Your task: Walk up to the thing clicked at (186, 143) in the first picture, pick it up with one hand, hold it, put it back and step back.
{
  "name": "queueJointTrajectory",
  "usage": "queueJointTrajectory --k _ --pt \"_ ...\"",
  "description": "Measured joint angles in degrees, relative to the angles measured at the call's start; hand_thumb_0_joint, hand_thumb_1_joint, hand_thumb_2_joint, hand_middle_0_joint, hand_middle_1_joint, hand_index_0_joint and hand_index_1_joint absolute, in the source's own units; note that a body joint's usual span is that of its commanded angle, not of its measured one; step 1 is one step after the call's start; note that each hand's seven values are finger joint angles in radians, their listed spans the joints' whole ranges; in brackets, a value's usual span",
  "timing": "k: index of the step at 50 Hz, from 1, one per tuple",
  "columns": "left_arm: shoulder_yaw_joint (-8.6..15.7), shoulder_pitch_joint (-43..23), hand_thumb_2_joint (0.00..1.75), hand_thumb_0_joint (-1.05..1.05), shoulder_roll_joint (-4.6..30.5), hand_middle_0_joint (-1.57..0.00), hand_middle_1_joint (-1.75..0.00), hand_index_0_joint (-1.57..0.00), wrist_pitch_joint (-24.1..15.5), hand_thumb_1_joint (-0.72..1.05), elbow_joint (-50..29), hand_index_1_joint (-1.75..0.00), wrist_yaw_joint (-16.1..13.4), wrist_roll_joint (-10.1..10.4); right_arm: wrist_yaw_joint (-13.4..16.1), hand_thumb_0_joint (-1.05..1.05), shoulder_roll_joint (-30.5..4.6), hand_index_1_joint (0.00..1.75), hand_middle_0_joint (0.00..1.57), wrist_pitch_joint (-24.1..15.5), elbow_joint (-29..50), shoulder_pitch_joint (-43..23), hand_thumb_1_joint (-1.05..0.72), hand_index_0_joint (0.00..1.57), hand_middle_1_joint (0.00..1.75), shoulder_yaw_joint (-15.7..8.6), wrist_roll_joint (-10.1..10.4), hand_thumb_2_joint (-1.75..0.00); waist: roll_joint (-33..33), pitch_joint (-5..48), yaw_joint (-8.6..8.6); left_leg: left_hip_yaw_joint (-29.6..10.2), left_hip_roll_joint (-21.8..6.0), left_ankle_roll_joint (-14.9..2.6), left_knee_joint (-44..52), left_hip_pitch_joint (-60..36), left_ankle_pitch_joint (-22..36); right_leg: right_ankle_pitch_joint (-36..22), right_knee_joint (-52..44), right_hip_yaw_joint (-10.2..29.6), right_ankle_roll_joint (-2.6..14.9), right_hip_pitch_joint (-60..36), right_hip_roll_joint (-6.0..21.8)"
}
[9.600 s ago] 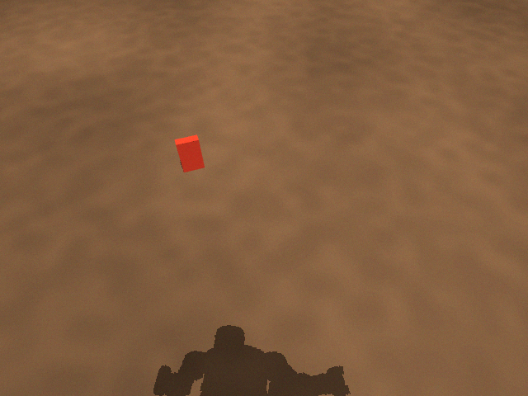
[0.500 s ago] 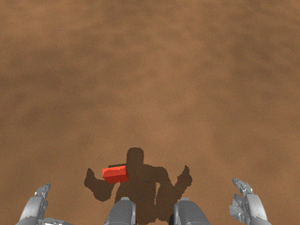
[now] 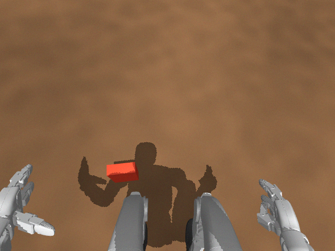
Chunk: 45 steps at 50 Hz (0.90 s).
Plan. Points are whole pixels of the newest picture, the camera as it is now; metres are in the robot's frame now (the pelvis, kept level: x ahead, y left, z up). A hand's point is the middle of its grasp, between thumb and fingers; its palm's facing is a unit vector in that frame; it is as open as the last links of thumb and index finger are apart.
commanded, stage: go down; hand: left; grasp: from the side
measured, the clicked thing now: (124, 173) +0.37 +0.20 -0.51
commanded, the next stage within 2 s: approach in 1.84 s
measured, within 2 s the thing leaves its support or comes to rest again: neither
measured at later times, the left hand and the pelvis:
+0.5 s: hand (40, 182) +0.27 +0.36 -0.16, palm faces +0.11 -0.98 -0.17, open 17.6 cm; pelvis -0.05 +0.00 -0.11, yaw -2 degrees
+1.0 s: hand (42, 176) +0.29 +0.38 -0.19, palm faces +0.12 -0.99 -0.12, open 17.7 cm; pelvis -0.06 +0.00 -0.18, yaw -3 degrees
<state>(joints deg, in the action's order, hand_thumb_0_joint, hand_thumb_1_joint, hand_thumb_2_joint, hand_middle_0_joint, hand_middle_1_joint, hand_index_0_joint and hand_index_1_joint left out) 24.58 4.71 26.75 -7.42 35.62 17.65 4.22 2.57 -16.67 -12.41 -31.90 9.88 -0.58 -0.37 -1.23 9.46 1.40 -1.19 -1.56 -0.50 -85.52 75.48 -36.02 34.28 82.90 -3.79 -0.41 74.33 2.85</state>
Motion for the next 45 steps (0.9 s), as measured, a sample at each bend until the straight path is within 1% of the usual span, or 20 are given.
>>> queueJointTrajectory --k 3,6,14,19,25,32,39,45 --pt "1.9 -3.3 0.00 -0.01 1.5 -0.09 -0.05 -0.10 -3.6 -0.52 1.3 -0.05 3.5 1.3 0.1 0.01 -0.7 0.30 0.21 0.2 -1.4 -0.9 -0.93 0.21 0.30 0.1 0.0 -0.90 0.0 0.1 -0.22 -0.2 -0.1 0.11 -5.3 5.8 -1.2 1.2 5.3 0.0 0.19 5.8 0.0" --pt "3.7 -6.3 0.00 -0.01 2.7 -0.09 -0.05 -0.09 -5.7 -0.54 3.2 -0.05 6.1 2.3 0.1 0.01 -1.1 0.30 0.21 0.7 -3.0 -1.8 -0.93 0.21 0.30 0.5 0.1 -0.90 0.3 0.4 -0.35 -0.4 -0.2 0.13 -9.5 10.6 -2.0 1.9 9.4 0.0 0.40 10.6 0.0" --pt "8.8 -12.0 0.01 -0.02 6.0 -0.09 -0.06 -0.09 -7.6 -0.57 8.5 -0.06 10.6 4.1 0.5 0.01 -0.6 0.30 0.21 1.1 -4.7 -2.6 -0.92 0.21 0.30 1.7 0.2 -0.90 0.7 0.1 -0.34 -1.0 -0.4 0.24 -15.7 18.6 -1.9 1.8 15.5 -0.2 0.81 18.6 -0.1" --pt "11.1 -16.4 0.01 -0.02 8.9 -0.09 -0.06 -0.09 -9.7 -0.59 13.3 -0.06 13.1 4.6 0.7 0.01 -0.8 0.30 0.21 0.4 -5.3 -2.5 -0.91 0.21 0.30 2.4 0.1 -0.89 0.2 0.2 -0.14 -1.5 -0.3 0.32 -18.7 22.6 -1.6 1.4 18.3 -0.6 1.01 22.3 0.0" --pt "12.9 -20.4 0.00 -0.02 12.1 -0.09 -0.06 -0.10 -11.3 -0.60 16.6 -0.05 16.2 4.9 1.0 0.01 -1.9 0.30 0.21 -0.1 -5.3 -2.8 -0.91 0.21 0.30 3.2 -0.1 -0.89 0.1 -0.2 0.65 -2.3 -0.5 0.21 -22.5 27.1 -1.6 1.1 21.3 -1.2 0.99 26.3 -0.1" --pt "15.0 -21.8 0.00 -0.02 13.8 -0.09 -0.05 -0.10 -12.1 -0.60 17.5 -0.04 18.4 6.1 1.3 0.01 -2.7 0.30 0.21 -0.4 -5.9 -3.1 -0.91 0.21 0.30 4.0 0.0 -0.89 0.3 -0.1 1.38 -2.5 -0.6 -0.19 -26.3 30.9 -2.6 1.7 24.4 -1.3 0.67 29.8 -0.3" --pt "16.7 -22.5 0.00 -0.02 14.6 -0.09 -0.04 -0.09 -12.9 -0.60 17.8 -0.03 20.2 7.4 1.3 0.01 -3.0 0.30 0.21 -0.4 -6.6 -3.7 -0.92 0.21 0.30 4.4 -0.3 -0.90 0.3 -0.7 1.06 -2.5 -0.5 -0.49 -29.5 33.7 -3.1 2.2 27.6 -1.0 0.45 32.6 -0.1" --pt "18.0 -25.2 0.00 -0.02 15.7 -0.08 -0.03 -0.09 -13.9 -0.60 19.3 -0.03 22.0 7.8 1.2 0.01 -3.3 0.30 0.21 -0.5 -7.0 -4.9 -0.92 0.21 0.30 4.9 -1.0 -0.90 0.1 -1.7 0.66 -2.6 -0.3 -0.36 -32.5 36.6 -3.1 2.3 30.7 -1.1 0.65 35.4 0.1"
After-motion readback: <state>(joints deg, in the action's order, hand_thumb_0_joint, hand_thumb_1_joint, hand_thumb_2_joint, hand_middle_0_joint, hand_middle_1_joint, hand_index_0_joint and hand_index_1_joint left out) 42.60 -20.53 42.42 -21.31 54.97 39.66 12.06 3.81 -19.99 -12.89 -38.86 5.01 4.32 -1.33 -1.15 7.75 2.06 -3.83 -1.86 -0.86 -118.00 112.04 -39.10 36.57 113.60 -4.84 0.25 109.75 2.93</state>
